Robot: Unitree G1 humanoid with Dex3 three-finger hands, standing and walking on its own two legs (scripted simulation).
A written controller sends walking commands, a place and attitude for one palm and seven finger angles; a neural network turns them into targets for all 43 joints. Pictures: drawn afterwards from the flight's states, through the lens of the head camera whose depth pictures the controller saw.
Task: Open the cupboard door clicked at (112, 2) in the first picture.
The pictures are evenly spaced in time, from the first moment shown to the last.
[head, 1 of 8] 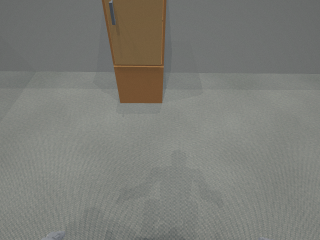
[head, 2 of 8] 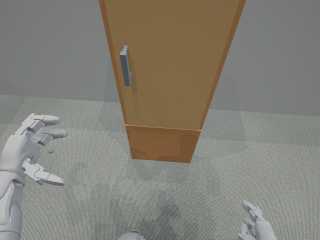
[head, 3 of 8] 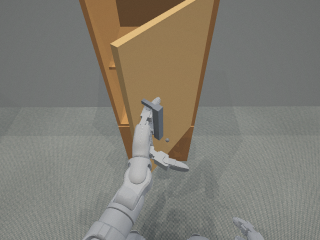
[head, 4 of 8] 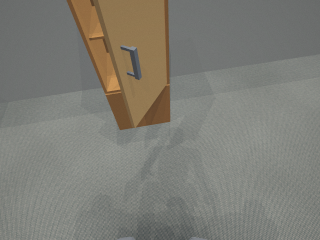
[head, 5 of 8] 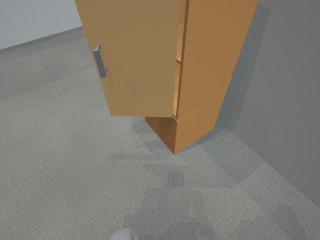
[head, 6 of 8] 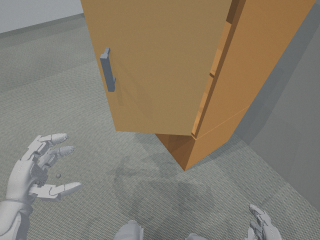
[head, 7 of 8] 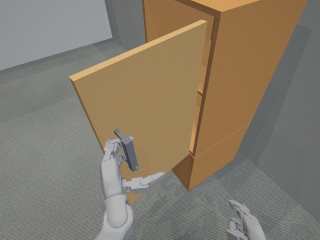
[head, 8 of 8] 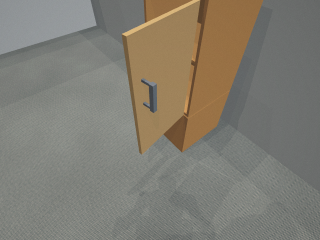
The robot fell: no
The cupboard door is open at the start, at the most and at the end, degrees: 0 100 100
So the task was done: yes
